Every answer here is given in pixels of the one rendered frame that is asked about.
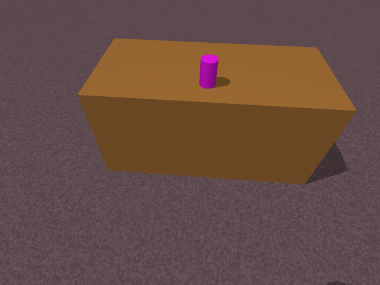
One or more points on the can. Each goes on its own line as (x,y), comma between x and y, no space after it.
(208,71)

